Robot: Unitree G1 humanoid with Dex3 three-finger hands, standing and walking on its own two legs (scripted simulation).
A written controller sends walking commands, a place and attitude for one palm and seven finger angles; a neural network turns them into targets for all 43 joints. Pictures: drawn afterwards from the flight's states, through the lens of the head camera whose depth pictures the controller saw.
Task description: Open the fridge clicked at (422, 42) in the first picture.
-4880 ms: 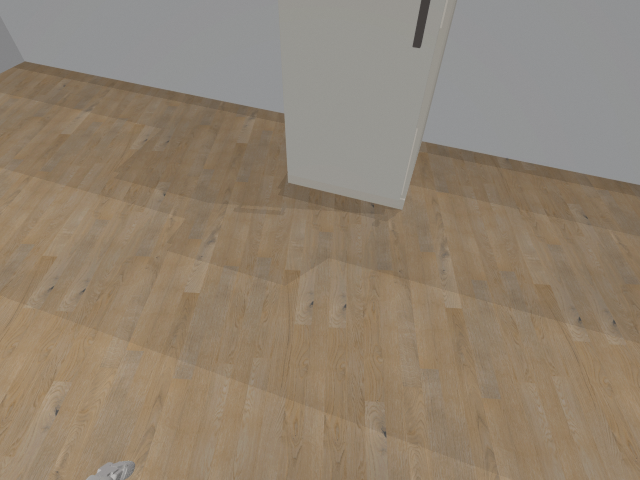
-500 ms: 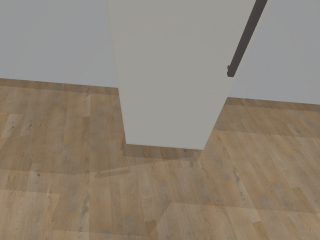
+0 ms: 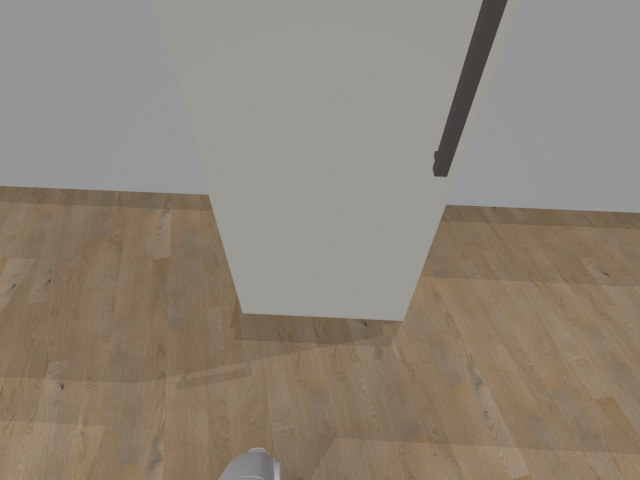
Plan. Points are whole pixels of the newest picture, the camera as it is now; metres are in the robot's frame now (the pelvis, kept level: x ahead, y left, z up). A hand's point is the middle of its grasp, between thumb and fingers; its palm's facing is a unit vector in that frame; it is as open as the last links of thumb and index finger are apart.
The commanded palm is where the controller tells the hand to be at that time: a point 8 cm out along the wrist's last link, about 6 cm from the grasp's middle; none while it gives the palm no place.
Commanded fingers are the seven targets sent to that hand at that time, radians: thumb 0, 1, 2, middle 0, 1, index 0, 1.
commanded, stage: take the last steps up to it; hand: right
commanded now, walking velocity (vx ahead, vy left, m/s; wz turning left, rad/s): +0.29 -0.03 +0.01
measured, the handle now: (465, 78) +0.67 -0.18 +0.17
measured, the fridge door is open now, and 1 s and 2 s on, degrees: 0 0 0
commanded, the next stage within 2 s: come to a stop and stand still in 0.34 s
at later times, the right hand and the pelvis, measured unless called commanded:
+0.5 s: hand out of the picture +0.16 -0.19 -0.18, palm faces +0.08 +0.98 -0.17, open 7.3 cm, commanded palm none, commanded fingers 0.00 -0.90 -0.90 0.20 0.30 0.20 0.30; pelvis +0.16 -0.01 +0.00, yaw +0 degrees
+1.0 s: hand (452, 457) +0.20 -0.18 -0.17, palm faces +0.00 +0.97 -0.26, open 7.3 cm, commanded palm none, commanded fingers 0.00 -0.90 -0.90 0.20 0.30 0.20 0.30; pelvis +0.14 +0.02 -0.01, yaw +3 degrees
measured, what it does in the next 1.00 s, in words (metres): walks ahead: left foot, then right foot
